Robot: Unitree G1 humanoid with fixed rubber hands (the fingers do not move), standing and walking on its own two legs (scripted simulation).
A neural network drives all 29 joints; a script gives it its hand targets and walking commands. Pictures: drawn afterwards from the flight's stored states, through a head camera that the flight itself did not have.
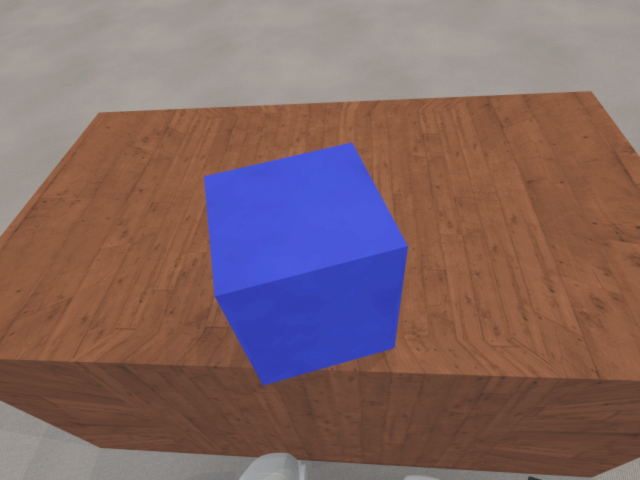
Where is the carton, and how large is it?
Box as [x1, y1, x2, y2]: [204, 143, 407, 384]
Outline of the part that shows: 352,143 347,143 204,176 214,294 262,384 270,383 394,347 407,245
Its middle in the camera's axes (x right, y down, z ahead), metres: -0.02 +0.04 +0.57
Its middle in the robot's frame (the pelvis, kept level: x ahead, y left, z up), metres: +0.39 +0.05 +0.02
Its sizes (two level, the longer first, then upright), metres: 0.210 0.200 0.250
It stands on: a pedestal, 0.66 m high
